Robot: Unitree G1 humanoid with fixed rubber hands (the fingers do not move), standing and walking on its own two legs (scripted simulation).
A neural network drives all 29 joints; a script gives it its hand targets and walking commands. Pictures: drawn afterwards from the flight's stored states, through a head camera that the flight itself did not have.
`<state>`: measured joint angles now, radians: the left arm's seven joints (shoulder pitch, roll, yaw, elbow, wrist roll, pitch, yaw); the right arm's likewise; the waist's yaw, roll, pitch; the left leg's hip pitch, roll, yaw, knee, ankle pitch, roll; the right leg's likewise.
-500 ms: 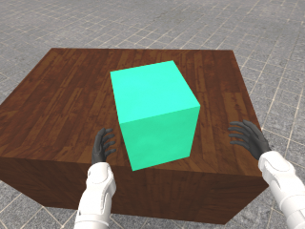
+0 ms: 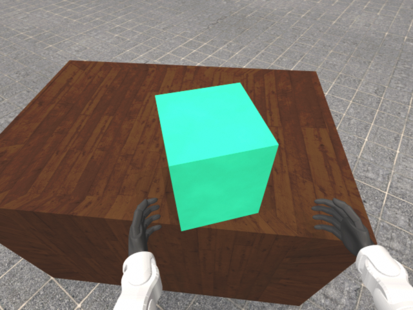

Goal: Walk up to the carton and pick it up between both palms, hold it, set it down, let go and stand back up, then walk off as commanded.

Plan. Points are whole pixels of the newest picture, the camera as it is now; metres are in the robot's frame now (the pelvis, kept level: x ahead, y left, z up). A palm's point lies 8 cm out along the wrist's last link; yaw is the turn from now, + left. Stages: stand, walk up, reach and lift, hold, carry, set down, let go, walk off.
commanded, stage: set down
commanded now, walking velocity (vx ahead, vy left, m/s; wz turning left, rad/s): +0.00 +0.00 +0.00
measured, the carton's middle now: (210, 158) +0.45 +0.04 +0.02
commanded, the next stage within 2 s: let go in 1.38 s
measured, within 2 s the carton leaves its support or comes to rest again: neither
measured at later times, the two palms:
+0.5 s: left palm (124, 274) +0.20 +0.20 -0.04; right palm (338, 274) +0.22 -0.21 -0.04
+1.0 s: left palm (101, 293) +0.17 +0.24 -0.07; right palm (329, 296) +0.18 -0.20 -0.07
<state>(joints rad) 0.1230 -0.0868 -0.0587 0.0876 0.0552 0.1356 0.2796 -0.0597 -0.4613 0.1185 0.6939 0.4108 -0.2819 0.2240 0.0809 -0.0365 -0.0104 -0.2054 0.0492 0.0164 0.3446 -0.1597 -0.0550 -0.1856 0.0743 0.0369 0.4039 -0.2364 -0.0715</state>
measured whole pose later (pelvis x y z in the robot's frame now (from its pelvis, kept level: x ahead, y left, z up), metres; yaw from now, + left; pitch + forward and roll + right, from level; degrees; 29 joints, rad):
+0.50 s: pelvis +0.00 +0.00 +0.00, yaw +1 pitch -2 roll +1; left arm 0.16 0.05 -0.02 0.33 0.04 0.07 0.18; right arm 0.09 -0.30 0.10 0.69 0.24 -0.28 0.13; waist 0.06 -0.03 0.04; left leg -0.15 0.04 0.00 0.36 -0.18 -0.05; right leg -0.11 0.07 0.02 0.40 -0.25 -0.07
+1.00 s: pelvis +0.02 +0.02 +0.00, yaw +1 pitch -3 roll +0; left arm 0.23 0.16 0.02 0.44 0.03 0.08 0.07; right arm 0.19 -0.21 0.04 0.68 0.08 -0.21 0.06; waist 0.02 -0.03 0.05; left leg -0.10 0.03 0.00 0.36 -0.20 -0.03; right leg -0.04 0.05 0.01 0.35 -0.25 -0.05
